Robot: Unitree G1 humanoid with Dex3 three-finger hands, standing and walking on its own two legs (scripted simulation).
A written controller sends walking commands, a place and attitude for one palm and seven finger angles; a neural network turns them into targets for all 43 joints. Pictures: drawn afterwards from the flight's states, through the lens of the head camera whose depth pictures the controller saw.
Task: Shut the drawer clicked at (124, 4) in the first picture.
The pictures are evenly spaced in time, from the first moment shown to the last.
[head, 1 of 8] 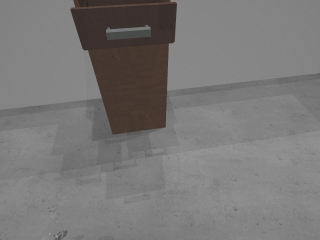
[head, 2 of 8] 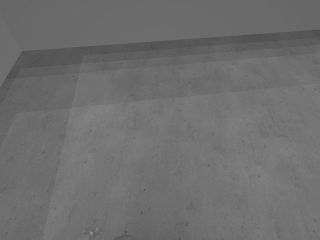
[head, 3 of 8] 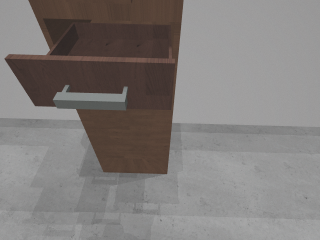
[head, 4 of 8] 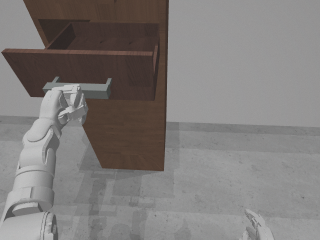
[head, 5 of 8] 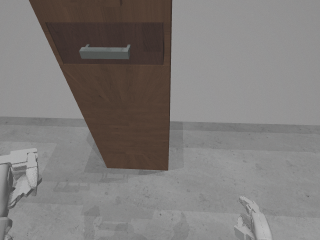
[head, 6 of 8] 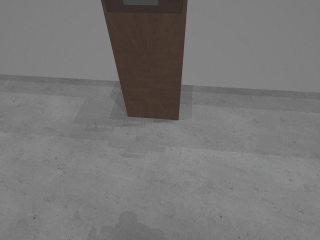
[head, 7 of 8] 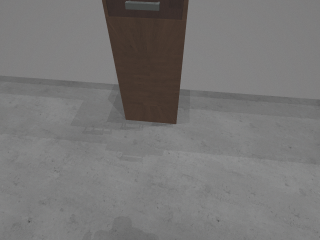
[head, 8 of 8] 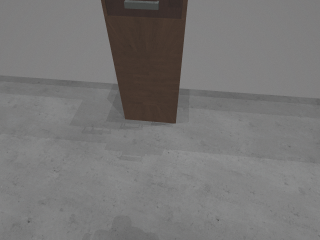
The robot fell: no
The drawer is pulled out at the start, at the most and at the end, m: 0.22 0.22 0.00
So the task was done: yes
